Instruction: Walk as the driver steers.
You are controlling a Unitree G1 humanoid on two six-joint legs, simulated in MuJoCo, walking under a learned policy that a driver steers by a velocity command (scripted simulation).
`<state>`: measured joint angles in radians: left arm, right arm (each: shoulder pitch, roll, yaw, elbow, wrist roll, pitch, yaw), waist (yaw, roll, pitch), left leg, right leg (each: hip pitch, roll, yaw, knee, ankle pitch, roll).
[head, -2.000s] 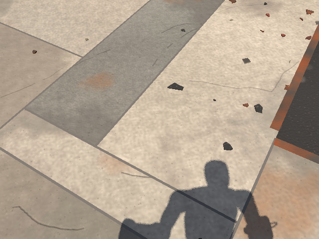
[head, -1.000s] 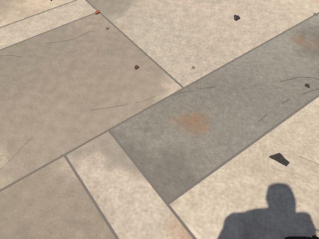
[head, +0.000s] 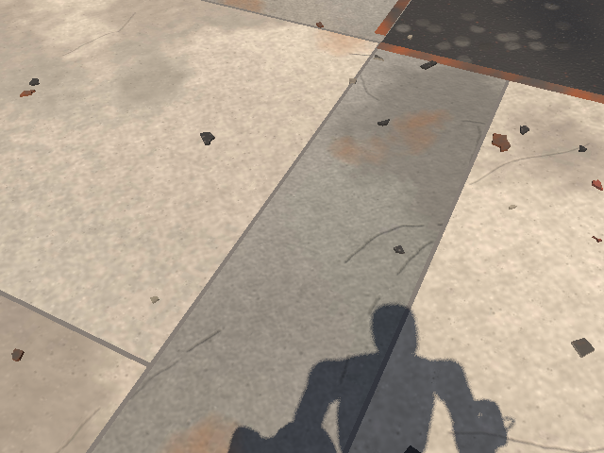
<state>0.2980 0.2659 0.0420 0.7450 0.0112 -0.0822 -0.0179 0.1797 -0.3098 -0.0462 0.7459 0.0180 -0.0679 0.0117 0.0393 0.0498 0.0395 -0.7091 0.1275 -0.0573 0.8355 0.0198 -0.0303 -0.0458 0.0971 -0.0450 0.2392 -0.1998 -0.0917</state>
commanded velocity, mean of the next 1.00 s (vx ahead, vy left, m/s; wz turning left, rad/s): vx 0.50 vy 0.00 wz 0.46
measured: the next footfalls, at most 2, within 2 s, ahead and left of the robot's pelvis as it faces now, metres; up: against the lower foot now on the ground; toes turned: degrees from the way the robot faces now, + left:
left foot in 0.22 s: +0.31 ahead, +0.15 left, +0.00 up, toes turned +9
right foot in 0.68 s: +0.62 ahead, +0.01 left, +0.00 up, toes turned +27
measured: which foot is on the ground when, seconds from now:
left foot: up 0.00-0.20, down 0.22-0.68, up 0.70-1.00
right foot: down 0.00-0.22, up 0.24-0.66, down 0.68-1.00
